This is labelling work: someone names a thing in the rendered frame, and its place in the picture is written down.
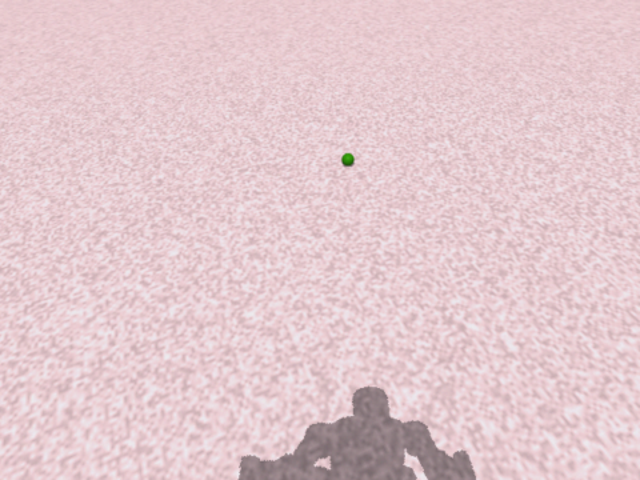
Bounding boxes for ball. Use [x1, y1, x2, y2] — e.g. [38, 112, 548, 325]
[342, 153, 354, 166]

